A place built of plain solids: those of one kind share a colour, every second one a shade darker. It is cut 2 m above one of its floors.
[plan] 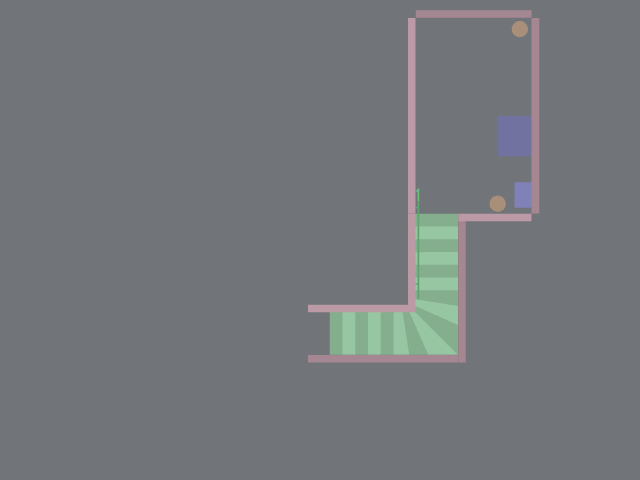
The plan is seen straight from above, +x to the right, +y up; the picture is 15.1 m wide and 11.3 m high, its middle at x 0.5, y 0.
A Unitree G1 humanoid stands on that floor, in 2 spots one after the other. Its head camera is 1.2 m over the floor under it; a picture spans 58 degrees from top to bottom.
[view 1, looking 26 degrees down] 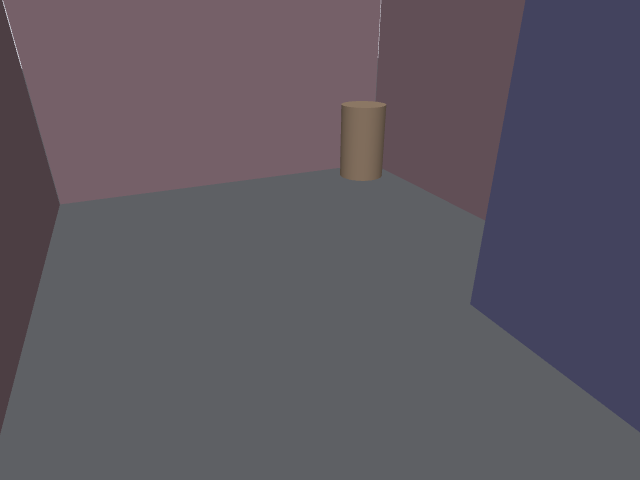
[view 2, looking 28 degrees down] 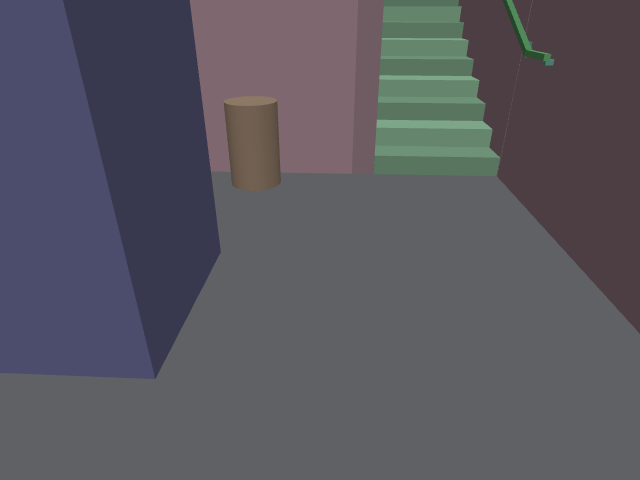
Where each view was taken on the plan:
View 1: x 3.30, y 1.62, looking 66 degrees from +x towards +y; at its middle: ground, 2.74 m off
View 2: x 4.01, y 4.05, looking -87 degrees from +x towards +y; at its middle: ground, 2.56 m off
